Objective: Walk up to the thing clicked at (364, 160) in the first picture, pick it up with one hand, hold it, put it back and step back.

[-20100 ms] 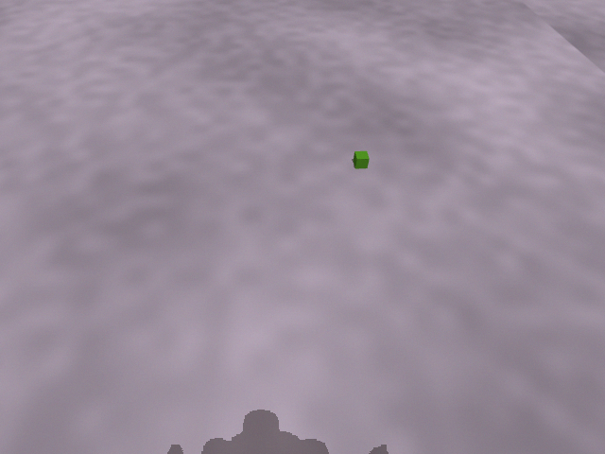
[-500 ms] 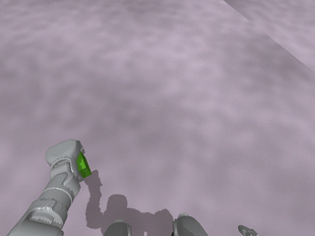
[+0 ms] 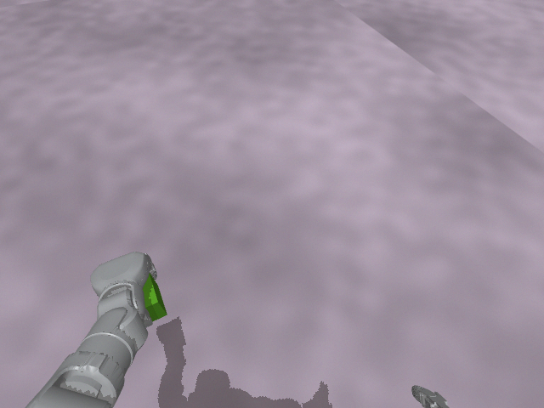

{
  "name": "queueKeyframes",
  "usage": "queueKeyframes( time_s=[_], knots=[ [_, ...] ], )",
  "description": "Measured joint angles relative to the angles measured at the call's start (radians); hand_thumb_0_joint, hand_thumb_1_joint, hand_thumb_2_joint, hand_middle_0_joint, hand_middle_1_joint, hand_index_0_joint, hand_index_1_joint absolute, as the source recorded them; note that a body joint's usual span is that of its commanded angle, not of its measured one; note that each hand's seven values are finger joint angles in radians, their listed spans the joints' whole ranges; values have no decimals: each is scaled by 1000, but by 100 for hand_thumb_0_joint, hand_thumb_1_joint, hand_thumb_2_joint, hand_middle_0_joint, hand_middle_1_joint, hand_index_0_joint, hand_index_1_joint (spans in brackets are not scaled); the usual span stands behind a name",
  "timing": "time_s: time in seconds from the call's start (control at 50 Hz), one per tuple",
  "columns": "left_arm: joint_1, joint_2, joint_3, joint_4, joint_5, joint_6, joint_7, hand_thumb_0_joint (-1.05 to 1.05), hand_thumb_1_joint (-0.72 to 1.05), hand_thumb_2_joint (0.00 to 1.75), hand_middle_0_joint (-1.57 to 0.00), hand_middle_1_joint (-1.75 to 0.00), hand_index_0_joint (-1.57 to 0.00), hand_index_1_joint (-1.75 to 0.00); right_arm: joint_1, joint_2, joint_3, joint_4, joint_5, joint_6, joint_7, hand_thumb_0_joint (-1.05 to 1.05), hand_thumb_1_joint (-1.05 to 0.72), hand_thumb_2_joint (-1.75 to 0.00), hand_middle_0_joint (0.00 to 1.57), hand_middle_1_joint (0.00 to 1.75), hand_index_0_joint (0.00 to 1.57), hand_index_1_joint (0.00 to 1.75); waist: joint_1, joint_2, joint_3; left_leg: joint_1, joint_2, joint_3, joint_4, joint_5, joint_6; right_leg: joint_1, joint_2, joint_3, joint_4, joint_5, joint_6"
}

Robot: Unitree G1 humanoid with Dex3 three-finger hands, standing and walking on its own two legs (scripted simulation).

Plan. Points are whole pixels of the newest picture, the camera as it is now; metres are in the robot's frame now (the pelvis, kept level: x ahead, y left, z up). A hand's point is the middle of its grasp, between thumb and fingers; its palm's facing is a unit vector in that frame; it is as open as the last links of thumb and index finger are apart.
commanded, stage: hold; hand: left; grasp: from above
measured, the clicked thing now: (140, 300) +0.33 +0.23 -0.11
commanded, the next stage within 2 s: crouch in 1.70 s
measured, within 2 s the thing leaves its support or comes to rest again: neither
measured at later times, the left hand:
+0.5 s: hand (131, 300) +0.31 +0.22 -0.04, palm faces -0.41 -0.19 -0.89, open 9.5 cm
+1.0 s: hand (125, 303) +0.29 +0.22 -0.02, palm faces -0.39 -0.18 -0.90, open 9.5 cm
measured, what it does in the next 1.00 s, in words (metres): stands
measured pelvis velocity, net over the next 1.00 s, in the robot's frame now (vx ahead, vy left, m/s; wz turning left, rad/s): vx -0.01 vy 0.00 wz -0.01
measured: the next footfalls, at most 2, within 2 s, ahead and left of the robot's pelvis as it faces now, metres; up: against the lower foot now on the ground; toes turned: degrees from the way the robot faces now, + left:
none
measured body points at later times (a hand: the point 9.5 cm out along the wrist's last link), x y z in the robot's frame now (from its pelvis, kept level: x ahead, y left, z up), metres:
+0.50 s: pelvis -0.01 +0.00 +0.01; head +0.01 -0.02 +0.46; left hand +0.32 +0.22 +0.01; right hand +0.10 -0.26 -0.11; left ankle +0.00 +0.13 -0.72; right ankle +0.01 -0.13 -0.72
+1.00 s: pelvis -0.01 +0.00 +0.02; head -0.01 -0.03 +0.47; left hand +0.31 +0.22 +0.03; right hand +0.12 -0.25 -0.10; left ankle +0.00 +0.13 -0.72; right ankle +0.01 -0.13 -0.72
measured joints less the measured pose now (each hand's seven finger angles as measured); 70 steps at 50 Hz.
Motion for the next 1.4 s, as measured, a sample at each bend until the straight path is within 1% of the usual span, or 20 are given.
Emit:
queueKeyframes(
  time_s=[0.26,0.5,0.58,0.72,0.96,1.2,1.4],
  knots=[
    [9,-10,-18,-37,-2,29,-23,0,7,43,-77,-47,-76,-47,-14,-1,0,-4,2,7,12,1,-88,-89,20,30,20,30,20,8,13,81,-2,8,-72,32,1,76,0,6,-65,30,1],
    [36,-6,-31,-90,4,31,-55,0,8,43,-76,-48,-75,-48,-20,-4,7,-17,2,11,15,1,-89,-89,20,30,20,30,26,10,32,130,-2,10,-119,60,0,122,1,6,-108,57,-1],
    [47,-5,-35,-106,9,33,-59,0,8,44,-76,-48,-75,-49,-23,-5,8,-18,3,11,14,1,-89,-90,20,30,20,30,29,11,35,141,-1,10,-129,67,0,132,1,7,-117,63,-2],
    [53,-2,-41,-128,6,44,-72,0,8,44,-76,-48,-75,-49,-34,-6,11,-20,4,8,13,1,-89,-90,20,30,20,30,33,15,40,159,-1,9,-144,78,-2,150,2,5,-130,72,-3],
    [75,6,-51,-192,12,58,-112,0,8,44,-76,-48,-75,-48,-50,-6,17,-33,6,6,9,1,-89,-90,20,30,20,30,43,18,44,180,-1,9,-163,89,-2,170,2,5,-146,82,-3],
    [88,19,-58,-240,11,68,-162,0,8,44,-76,-48,-75,-49,-61,-1,25,-50,8,1,2,1,-89,-90,20,30,20,30,51,23,46,198,-1,10,-177,95,-2,186,2,7,-157,87,-4],
    [98,21,-63,-258,20,69,-172,0,8,44,-76,-48,-75,-48,-65,0,26,-55,8,1,0,1,-89,-90,20,30,20,30,55,21,51,207,-1,9,-186,99,-3,194,3,6,-164,89,-5]
  ],
)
